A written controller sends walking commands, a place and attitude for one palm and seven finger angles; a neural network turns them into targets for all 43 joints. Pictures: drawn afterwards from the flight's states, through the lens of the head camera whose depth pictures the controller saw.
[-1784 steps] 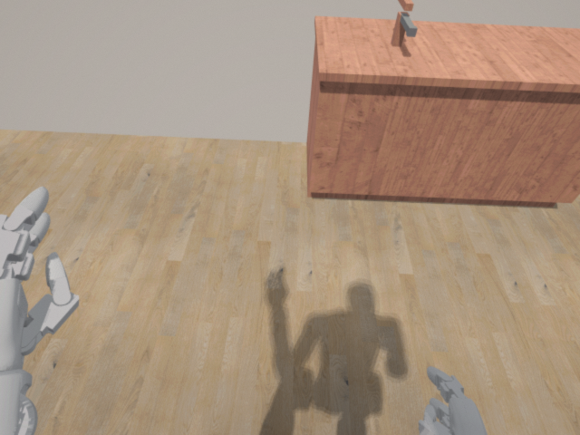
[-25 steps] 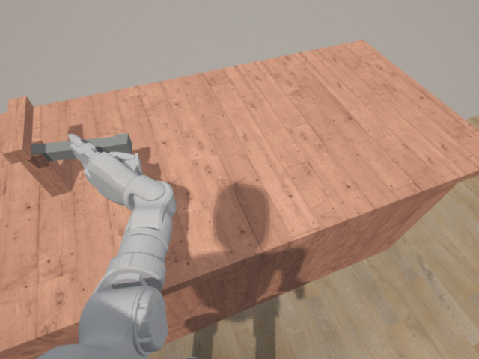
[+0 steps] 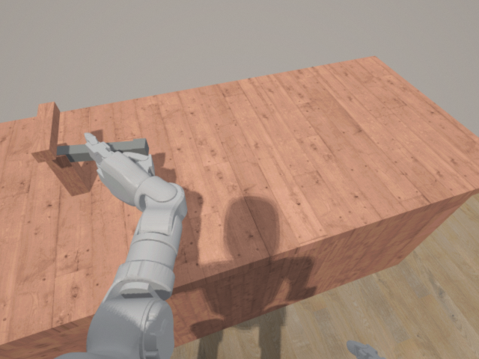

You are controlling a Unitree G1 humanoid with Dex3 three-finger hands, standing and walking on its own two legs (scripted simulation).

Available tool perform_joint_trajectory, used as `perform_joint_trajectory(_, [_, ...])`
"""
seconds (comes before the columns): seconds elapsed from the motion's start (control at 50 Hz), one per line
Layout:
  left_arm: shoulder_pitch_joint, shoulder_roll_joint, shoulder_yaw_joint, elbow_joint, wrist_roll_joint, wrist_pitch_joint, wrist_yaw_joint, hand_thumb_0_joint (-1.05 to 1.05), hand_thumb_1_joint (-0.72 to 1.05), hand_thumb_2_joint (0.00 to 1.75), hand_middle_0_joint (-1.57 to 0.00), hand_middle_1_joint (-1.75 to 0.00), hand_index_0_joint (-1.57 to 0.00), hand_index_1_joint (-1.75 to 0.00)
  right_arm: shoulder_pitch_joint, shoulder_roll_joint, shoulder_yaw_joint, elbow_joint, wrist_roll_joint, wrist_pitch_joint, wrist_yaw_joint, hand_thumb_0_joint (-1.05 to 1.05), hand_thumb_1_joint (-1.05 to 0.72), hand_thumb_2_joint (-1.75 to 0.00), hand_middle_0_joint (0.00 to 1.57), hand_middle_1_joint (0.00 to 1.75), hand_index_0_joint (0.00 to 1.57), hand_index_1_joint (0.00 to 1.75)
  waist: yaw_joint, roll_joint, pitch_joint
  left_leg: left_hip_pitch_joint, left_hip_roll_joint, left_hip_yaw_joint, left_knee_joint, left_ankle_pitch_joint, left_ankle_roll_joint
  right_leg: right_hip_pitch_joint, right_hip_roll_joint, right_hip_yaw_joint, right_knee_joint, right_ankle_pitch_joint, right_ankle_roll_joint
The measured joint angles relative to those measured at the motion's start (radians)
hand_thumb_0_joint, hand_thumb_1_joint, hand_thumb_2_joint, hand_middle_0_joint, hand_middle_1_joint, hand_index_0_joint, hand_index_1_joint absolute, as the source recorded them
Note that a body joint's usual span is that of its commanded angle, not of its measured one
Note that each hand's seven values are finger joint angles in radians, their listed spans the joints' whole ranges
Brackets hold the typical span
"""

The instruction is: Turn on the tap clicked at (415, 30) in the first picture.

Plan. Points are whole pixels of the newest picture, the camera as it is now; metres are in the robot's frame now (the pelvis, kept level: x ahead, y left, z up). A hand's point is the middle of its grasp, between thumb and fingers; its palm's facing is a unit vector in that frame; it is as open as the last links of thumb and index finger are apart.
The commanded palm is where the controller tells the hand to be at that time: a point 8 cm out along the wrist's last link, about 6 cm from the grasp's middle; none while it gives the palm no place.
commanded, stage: lift the hand up off the lever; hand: left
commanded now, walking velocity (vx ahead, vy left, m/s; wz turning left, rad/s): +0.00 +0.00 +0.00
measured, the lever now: (140, 148) +0.49 +0.21 +0.07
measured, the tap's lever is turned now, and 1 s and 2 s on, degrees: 78 78 78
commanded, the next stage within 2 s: draw the hand back beside the body in 1.58 s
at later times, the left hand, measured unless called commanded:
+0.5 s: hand (141, 155) +0.42 +0.18 +0.12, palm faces +0.81 -0.57 -0.11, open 7.8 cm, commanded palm +0.36 +0.19 +0.12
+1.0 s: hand (140, 153) +0.41 +0.17 +0.14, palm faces +0.79 -0.61 -0.09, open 7.8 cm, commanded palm +0.35 +0.18 +0.14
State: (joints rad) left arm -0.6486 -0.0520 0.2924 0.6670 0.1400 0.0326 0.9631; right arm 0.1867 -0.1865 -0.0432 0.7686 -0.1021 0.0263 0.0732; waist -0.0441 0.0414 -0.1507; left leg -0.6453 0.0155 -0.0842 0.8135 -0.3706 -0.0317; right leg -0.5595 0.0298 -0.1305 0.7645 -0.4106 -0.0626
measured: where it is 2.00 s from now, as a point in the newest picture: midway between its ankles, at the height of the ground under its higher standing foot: outside the picture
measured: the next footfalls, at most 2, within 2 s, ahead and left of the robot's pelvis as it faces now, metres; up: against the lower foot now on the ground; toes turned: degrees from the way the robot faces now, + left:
none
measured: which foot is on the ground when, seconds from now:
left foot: down 0.00-1.00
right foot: down 0.00-1.00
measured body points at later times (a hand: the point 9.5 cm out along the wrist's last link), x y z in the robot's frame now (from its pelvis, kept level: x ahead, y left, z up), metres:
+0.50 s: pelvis +0.00 -0.01 +0.01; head +0.02 -0.01 +0.46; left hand +0.38 +0.20 +0.13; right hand +0.11 -0.25 -0.12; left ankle +0.02 +0.14 -0.70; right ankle -0.02 -0.08 -0.70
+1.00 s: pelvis +0.00 +0.00 +0.02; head +0.00 +0.00 +0.47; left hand +0.36 +0.20 +0.14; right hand +0.16 -0.22 -0.10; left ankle +0.02 +0.14 -0.70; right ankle -0.02 -0.08 -0.70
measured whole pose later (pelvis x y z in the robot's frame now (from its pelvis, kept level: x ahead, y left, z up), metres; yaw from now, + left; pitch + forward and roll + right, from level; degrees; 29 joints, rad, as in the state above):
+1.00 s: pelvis +0.00 +0.00 +0.02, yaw +0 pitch +6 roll -1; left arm -0.60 -0.07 0.22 0.54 0.08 0.16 0.93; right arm 0.12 -0.19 -0.03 0.78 -0.07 0.03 0.04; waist 0.00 0.03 -0.12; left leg -0.49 0.01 -0.07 0.68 -0.31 -0.03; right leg -0.41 0.03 -0.12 0.65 -0.36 -0.06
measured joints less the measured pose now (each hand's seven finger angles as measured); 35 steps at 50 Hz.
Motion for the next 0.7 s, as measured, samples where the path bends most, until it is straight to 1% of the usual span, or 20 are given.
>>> perform_joint_trajectory(0.12, [-0.007, 0.01, 0.002, 0.009, -0.016, 0.024, -0.003, 0.02, 0.9, 0.9, -0.15, -0.15, -0.16, -0.15, -0.006, -0.008, 0.004, 0.009, 0.009, 0.004, -0.013, 0.01, -0.9, -0.9, 0.2, 0.29, 0.2, 0.3, 0.0, -0.003, 0.007, 0.023, 0.0, -0.004, -0.022, 0.014, -0.002, 0.022, 0.0, -0.004, -0.019, 0.01, -0.003])
perform_joint_trajectory(0.22, [-0.005, 0.014, -0.005, -0.005, -0.014, 0.026, -0.004, 0.02, 0.9, 0.9, -0.15, -0.15, -0.16, -0.15, -0.006, -0.012, 0.0, 0.011, 0.011, 0.001, -0.017, 0.01, -0.9, -0.9, 0.2, 0.29, 0.2, 0.3, 0.001, -0.003, 0.009, 0.033, 0.001, -0.004, -0.034, 0.022, -0.005, 0.031, 0.002, -0.004, -0.029, 0.018, -0.005])
perform_joint_trajectory(0.32, [-0.019, 0.022, 0.01, 0.018, -0.025, 0.038, -0.008, 0.02, 0.9, 0.9, -0.15, -0.15, -0.16, -0.15, -0.009, -0.012, 0.005, 0.016, 0.017, 0.005, -0.026, 0.01, -0.9, -0.9, 0.2, 0.29, 0.2, 0.3, -0.003, -0.005, 0.014, 0.048, 0.002, -0.002, -0.052, 0.031, -0.005, 0.044, 0.002, -0.002, -0.042, 0.026, -0.006])
perform_joint_trajectory(0.4, [-0.022, 0.03, 0.026, 0.014, -0.025, 0.039, -0.007, 0.02, 0.9, 0.9, -0.15, -0.15, -0.16, -0.15, -0.008, -0.011, 0.005, 0.016, 0.017, 0.003, -0.028, 0.01, -0.9, -0.9, 0.2, 0.29, 0.2, 0.3, -0.005, -0.006, 0.015, 0.053, 0.004, 0.001, -0.062, 0.036, -0.006, 0.047, 0.005, 0.001, -0.051, 0.032, -0.007])
perform_joint_trajectory(0.46, [-0.011, 0.033, 0.021, -0.009, -0.022, 0.038, -0.011, 0.02, 0.9, 0.9, -0.15, -0.15, -0.16, -0.15, -0.003, -0.012, 0.002, 0.014, 0.018, 0.003, -0.028, 0.01, -0.9, -0.9, 0.2, 0.29, 0.2, 0.3, -0.002, -0.004, 0.015, 0.06, 0.005, 0.003, -0.066, 0.037, -0.005, 0.053, 0.005, 0.004, -0.057, 0.034, -0.006])
perform_joint_trajectory(0.6, [0.027, 0.025, 0.004, -0.056, -0.048, 0.061, -0.028, 0.02, 0.9, 0.9, -0.15, -0.15, -0.16, -0.15, 0.002, -0.014, 0.003, 0.015, 0.027, 0.012, -0.032, 0.01, -0.9, -0.9, 0.2, 0.29, 0.2, 0.3, 0.008, -0.004, 0.021, 0.1, 0.003, 0.008, -0.093, 0.043, -0.002, 0.092, 0.004, 0.009, -0.083, 0.041, -0.002])
perform_joint_trajectory(0.7, [0.056, 0.013, -0.016, -0.096, -0.048, 0.075, -0.031, 0.02, 0.9, 0.9, -0.15, -0.15, -0.16, -0.15, -0.008, -0.014, 0.003, 0.014, 0.029, 0.009, -0.033, 0.01, -0.9, -0.9, 0.2, 0.29, 0.2, 0.3, 0.016, -0.004, 0.025, 0.124, 0.002, 0.01, -0.104, 0.045, 0.0, 0.117, 0.003, 0.011, -0.097, 0.045, 0.0])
